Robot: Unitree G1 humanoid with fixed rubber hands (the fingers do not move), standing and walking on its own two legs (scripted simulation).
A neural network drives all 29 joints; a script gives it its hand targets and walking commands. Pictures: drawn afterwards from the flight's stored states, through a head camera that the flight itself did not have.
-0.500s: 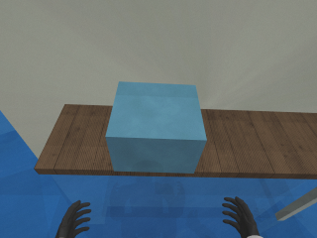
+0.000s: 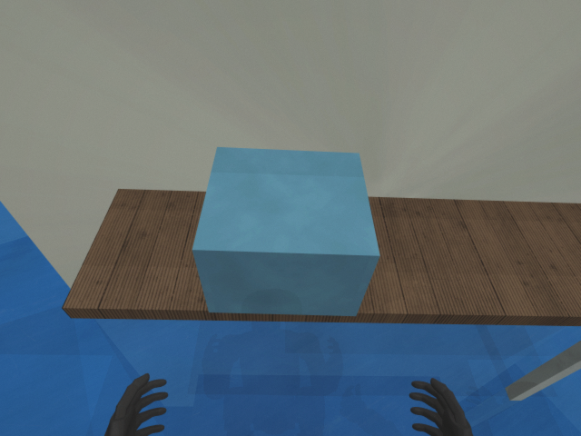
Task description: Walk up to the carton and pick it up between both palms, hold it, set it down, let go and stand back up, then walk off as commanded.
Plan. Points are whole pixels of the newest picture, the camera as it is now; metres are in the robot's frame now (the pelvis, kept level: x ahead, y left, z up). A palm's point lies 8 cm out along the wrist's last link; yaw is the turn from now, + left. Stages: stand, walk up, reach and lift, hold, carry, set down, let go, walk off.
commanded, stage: let go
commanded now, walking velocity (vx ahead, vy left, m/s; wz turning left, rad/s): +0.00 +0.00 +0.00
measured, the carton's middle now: (285, 230) +0.48 +0.01 -0.02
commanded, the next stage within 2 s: stand in 0.02 s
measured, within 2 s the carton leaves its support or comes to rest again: neither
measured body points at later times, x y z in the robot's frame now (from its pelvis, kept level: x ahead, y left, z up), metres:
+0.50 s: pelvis +0.02 +0.02 +0.00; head +0.02 +0.03 +0.45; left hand +0.16 +0.28 -0.11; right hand +0.17 -0.26 -0.08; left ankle +0.02 +0.12 -0.74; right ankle +0.00 -0.09 -0.74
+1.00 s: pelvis +0.01 +0.02 +0.00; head +0.00 +0.02 +0.45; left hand +0.14 +0.28 -0.11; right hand +0.16 -0.27 -0.09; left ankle +0.02 +0.12 -0.74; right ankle +0.00 -0.09 -0.74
